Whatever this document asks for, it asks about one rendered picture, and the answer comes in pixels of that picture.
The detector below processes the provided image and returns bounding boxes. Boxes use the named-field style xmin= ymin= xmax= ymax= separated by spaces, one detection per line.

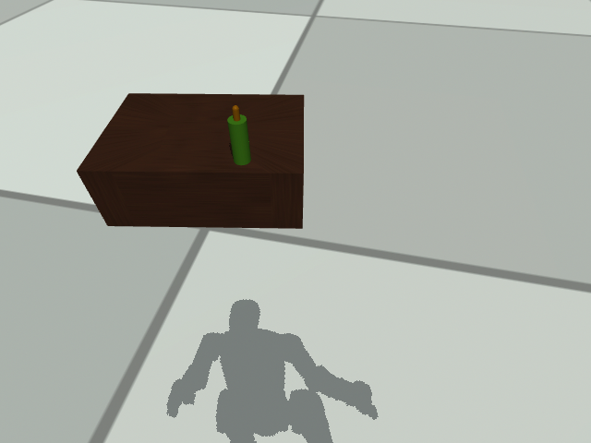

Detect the bottle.
xmin=227 ymin=105 xmax=251 ymax=165

